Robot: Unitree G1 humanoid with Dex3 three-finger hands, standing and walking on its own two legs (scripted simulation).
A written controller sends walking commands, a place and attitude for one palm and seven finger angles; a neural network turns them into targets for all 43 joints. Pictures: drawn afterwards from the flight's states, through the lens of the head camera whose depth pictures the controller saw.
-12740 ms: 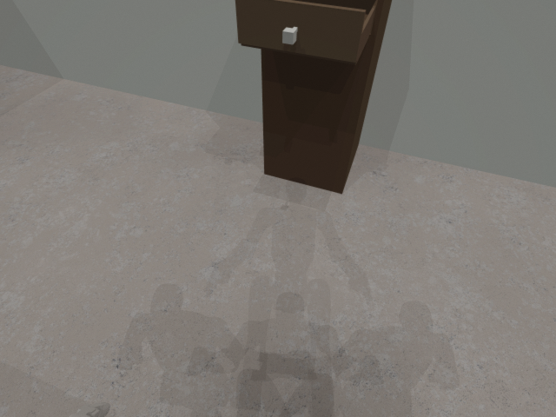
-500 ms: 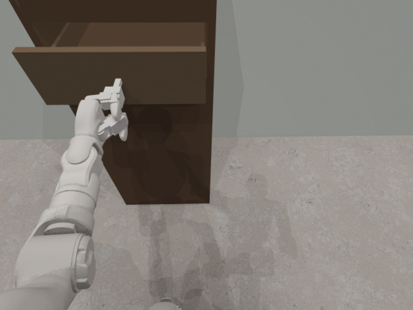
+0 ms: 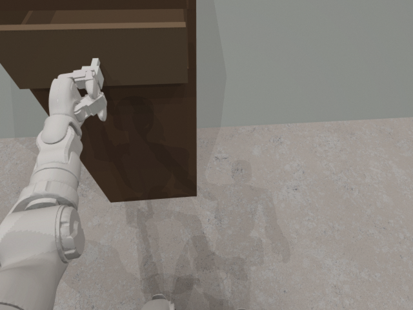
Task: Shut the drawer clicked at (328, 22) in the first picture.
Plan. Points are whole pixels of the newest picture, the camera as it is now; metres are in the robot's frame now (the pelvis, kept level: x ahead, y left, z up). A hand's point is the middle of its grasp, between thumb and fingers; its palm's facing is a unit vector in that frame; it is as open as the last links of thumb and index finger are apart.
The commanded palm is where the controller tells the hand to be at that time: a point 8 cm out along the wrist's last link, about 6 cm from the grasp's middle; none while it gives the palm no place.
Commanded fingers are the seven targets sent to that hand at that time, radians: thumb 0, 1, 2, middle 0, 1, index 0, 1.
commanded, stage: push the drawer shut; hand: left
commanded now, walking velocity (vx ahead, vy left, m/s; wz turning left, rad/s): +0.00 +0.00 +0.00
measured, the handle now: (93, 72) +0.57 +0.21 +0.13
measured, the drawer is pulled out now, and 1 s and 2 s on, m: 0.06 0.00 0.00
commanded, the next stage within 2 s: pull the fist back off the drawer in 0.74 s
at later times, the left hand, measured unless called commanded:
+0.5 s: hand (105, 77) +0.55 +0.18 +0.13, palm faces +0.05 -1.00 +0.00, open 3.3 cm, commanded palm +0.54 +0.22 +0.13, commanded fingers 0.00 0.90 0.90 -1.40 -1.60 -1.40 -1.60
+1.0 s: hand (105, 75) +0.55 +0.18 +0.13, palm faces +0.07 -1.00 -0.01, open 3.3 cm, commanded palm +0.56 +0.20 +0.13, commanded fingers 0.00 0.90 0.90 -1.40 -1.60 -1.40 -1.60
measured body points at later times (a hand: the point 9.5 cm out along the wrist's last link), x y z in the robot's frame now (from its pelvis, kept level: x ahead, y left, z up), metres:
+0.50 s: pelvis +0.00 +0.01 -0.01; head +0.11 +0.02 +0.42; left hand +0.54 +0.23 +0.13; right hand -0.05 -0.26 -0.12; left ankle +0.05 +0.12 -0.70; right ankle -0.04 -0.11 -0.70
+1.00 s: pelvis -0.02 +0.01 -0.02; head +0.11 +0.04 +0.41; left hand +0.54 +0.23 +0.13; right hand -0.08 -0.25 -0.12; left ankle +0.05 +0.12 -0.70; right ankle -0.04 -0.11 -0.70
